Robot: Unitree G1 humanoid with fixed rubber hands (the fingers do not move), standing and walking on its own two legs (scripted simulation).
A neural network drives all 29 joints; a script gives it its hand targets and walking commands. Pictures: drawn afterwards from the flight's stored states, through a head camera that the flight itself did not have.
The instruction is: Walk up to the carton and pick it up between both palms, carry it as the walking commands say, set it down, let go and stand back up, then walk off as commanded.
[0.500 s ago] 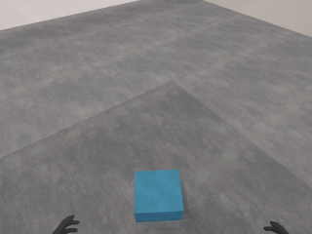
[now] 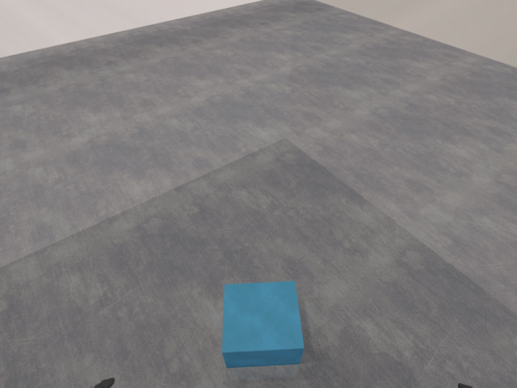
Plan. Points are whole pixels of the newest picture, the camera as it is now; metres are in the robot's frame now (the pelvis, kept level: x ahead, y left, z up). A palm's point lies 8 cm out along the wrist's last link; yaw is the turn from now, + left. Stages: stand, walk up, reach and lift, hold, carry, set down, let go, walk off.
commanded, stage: stand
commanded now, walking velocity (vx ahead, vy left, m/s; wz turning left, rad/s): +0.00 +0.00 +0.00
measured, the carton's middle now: (261, 323) +0.49 +0.05 -0.69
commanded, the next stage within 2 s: walk off in 0.66 s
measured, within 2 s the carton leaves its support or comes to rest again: neither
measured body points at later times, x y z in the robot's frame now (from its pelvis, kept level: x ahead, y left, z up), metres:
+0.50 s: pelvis -0.01 +0.00 +0.00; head -0.01 +0.01 +0.45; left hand +0.09 +0.31 -0.12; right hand +0.09 -0.32 -0.11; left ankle +0.00 +0.11 -0.75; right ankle -0.03 -0.14 -0.75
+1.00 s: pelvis -0.02 -0.01 +0.00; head -0.01 +0.00 +0.45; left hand +0.05 +0.30 -0.14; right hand +0.08 -0.32 -0.12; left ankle +0.00 +0.11 -0.75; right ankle -0.03 -0.14 -0.74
